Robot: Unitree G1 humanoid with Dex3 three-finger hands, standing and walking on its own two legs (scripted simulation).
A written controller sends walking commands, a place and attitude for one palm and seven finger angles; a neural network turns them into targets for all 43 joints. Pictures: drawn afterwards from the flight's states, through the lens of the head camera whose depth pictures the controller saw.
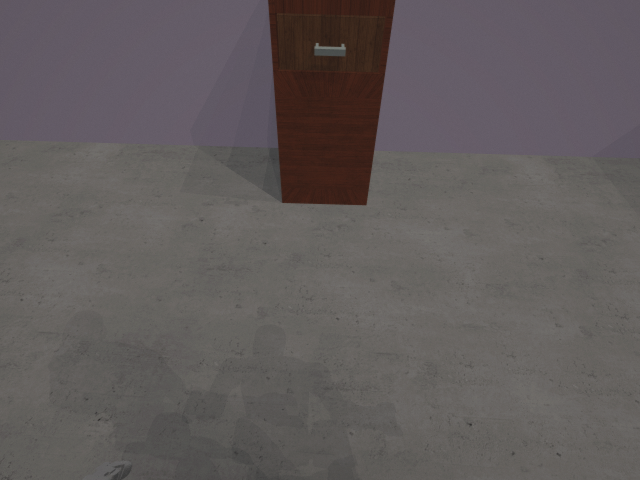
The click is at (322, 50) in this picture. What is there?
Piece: drawer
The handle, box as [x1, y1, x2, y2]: [314, 43, 345, 55]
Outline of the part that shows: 314,47 314,55 344,55 345,53 345,47 343,46 343,44 341,44 340,47 324,47 319,46 318,43 316,43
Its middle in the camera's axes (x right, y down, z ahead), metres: +0.03 -0.65 +1.32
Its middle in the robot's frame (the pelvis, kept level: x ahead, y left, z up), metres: +1.42 +0.04 -0.03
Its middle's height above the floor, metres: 0.74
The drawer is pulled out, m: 0.00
